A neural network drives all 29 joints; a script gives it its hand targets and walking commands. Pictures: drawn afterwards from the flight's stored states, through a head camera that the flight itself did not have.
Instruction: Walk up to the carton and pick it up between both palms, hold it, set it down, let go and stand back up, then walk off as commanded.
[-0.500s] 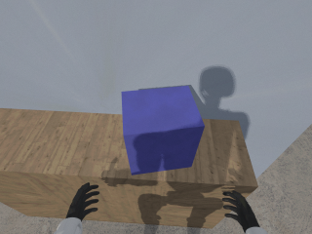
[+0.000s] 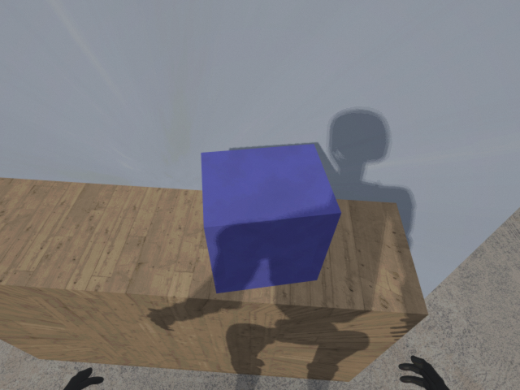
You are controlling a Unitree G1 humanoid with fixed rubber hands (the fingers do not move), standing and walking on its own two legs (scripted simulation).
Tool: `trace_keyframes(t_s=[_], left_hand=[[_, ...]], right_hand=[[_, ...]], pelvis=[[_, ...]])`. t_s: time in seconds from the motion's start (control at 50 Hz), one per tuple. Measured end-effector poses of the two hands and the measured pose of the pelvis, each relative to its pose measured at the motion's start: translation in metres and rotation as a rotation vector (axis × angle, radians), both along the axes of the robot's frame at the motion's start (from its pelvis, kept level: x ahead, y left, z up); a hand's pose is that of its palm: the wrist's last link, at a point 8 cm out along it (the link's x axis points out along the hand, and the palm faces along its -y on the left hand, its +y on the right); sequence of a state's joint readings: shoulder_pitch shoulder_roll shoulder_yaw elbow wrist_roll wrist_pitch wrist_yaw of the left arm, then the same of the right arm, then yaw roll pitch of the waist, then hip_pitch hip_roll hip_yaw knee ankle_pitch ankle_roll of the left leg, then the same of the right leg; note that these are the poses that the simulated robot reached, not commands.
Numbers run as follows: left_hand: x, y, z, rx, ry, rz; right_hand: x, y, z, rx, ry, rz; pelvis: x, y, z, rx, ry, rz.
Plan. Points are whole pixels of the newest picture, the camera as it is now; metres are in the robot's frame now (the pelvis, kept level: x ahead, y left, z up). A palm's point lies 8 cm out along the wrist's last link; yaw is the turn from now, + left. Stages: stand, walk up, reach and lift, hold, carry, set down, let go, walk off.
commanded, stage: stand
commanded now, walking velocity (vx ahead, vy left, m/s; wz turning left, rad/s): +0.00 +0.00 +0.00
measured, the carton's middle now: (263, 221) +0.41 +0.03 -0.02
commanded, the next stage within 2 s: walk off in 0.24 s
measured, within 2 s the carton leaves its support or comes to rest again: neither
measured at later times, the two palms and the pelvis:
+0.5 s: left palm out of the picture +0.05 +0.30 -0.11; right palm out of the picture +0.11 -0.27 -0.10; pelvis -0.01 +0.00 +0.00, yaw +0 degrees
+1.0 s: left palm out of the picture -0.06 +0.38 -0.15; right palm out of the picture +0.01 -0.23 -0.07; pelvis -0.11 +0.07 -0.01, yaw +1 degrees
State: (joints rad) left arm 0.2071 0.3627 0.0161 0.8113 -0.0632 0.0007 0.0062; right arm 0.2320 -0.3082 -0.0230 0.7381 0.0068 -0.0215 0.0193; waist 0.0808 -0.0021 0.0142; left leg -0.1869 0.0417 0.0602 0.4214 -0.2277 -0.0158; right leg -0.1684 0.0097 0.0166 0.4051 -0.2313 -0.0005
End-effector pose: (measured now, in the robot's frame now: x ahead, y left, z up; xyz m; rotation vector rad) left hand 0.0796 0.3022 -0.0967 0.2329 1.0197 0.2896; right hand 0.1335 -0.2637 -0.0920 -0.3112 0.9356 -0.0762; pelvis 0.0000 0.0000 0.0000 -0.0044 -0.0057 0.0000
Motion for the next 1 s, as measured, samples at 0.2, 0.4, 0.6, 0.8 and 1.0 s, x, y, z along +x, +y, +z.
trace_keyframes(t_s=[0.2,0.4,0.6,0.8,1.0], left_hand=[[-0.013,-0.003,-0.007,-0.009,0.051,-0.007],[-0.024,-0.003,-0.010,-0.011,0.073,-0.002],[-0.044,0.015,-0.016,-0.018,0.059,0.047],[-0.084,0.052,-0.048,-0.086,0.089,0.078],[-0.140,0.080,-0.053,-0.092,0.101,0.104]], right_hand=[[-0.005,-0.001,-0.002,-0.003,0.017,-0.008],[-0.015,-0.003,-0.005,-0.004,0.041,-0.016],[-0.036,-0.007,-0.003,-0.063,0.067,-0.037],[-0.079,0.021,0.009,-0.147,0.065,-0.052],[-0.127,0.037,0.021,-0.191,0.037,-0.059]], pelvis=[[-0.001,0.000,0.000,0.000,-0.002,0.000],[-0.005,0.000,0.000,0.000,-0.007,0.000],[-0.023,0.012,-0.005,-0.010,-0.024,0.001],[-0.062,0.053,-0.016,-0.062,-0.052,0.009],[-0.112,0.072,-0.015,-0.086,-0.072,0.011]])
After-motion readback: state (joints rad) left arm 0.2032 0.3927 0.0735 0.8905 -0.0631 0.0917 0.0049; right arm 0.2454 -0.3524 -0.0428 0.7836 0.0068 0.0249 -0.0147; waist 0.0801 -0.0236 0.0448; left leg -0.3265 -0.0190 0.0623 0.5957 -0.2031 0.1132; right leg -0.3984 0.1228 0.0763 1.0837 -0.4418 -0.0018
